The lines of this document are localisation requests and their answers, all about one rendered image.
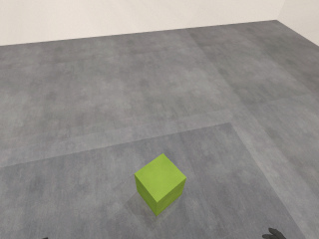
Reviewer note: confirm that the carton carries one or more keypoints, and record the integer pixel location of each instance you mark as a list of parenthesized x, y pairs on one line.
[(159, 183)]

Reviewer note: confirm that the robot right hand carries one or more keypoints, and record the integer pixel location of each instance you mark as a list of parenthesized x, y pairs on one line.
[(276, 234)]

